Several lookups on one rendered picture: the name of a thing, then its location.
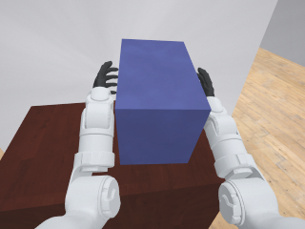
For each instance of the pedestal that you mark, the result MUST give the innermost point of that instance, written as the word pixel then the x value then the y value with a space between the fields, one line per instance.
pixel 35 173

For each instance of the robot right upper arm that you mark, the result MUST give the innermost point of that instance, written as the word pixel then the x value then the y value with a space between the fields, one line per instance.
pixel 250 203

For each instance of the carton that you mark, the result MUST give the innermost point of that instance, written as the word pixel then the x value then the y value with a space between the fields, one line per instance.
pixel 160 105

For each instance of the robot right hand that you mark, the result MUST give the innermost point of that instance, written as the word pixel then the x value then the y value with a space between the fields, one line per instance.
pixel 206 82

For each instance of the robot left upper arm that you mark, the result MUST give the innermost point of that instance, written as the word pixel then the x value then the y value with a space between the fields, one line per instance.
pixel 90 202

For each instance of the right robot forearm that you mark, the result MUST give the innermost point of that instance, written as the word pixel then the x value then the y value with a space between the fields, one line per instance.
pixel 231 158

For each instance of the left robot forearm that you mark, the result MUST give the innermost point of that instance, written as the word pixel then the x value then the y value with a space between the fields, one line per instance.
pixel 96 136

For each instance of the robot left hand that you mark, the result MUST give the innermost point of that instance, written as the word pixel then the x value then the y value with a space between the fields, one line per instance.
pixel 102 77

